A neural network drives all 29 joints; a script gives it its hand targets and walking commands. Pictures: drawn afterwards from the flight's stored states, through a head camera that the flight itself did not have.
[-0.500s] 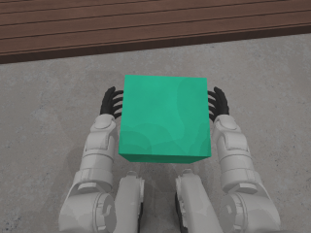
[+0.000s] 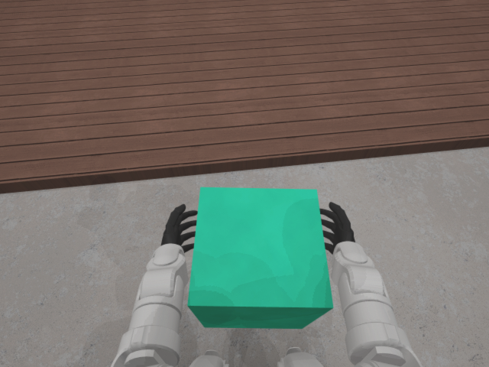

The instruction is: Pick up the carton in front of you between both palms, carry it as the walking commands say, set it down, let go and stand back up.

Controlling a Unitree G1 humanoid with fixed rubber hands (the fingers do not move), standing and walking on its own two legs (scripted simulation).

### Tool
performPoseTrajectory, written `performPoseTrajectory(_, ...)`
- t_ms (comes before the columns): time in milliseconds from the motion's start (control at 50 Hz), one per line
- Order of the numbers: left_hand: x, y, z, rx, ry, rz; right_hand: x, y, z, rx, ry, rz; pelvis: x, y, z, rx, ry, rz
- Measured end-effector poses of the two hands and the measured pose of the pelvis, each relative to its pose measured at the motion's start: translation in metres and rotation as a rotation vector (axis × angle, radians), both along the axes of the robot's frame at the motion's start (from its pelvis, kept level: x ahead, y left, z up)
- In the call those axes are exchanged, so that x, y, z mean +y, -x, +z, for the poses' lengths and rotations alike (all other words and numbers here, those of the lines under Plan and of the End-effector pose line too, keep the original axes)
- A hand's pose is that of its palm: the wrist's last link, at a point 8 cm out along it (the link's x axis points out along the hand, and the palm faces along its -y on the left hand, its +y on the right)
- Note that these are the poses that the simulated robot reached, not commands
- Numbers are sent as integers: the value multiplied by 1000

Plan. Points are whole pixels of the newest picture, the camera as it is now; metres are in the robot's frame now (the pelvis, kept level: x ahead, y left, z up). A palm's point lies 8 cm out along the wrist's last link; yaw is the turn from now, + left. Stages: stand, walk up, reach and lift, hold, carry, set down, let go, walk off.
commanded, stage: reach and lift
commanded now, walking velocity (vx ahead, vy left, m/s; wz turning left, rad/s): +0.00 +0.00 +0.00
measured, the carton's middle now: (255, 264) +0.32 -0.01 -0.10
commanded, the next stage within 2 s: hold in 1.32 s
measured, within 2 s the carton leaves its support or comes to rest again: neither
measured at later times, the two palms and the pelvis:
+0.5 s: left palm (154, 236) +0.30 +0.15 +0.08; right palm (360, 231) +0.30 -0.15 +0.08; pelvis +0.00 +0.00 +0.05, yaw +0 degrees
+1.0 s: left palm (153, 226) +0.31 +0.15 +0.09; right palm (360, 221) +0.31 -0.15 +0.09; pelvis +0.01 +0.00 +0.06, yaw +0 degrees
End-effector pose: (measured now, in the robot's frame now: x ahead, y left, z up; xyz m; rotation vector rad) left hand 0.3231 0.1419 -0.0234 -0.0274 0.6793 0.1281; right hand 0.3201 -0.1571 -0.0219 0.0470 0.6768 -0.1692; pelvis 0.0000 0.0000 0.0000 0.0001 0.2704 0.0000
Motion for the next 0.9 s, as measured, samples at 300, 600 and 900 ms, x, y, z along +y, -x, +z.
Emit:
performPoseTrajectory(300, 4, 19, 89, -28, -20, -2, 4, 15, 89, -28, 21, 28, -2, -13, 48, -258, 1, -2)
performPoseTrajectory(600, 4, 26, 100, 7, -30, -10, 4, 22, 100, 5, 33, 37, -2, 4, 52, -344, 1, 0)
performPoseTrajectory(900, 5, 18, 109, -3, -45, -20, 5, 14, 109, -4, 47, 47, -1, -7, 57, -350, 1, -2)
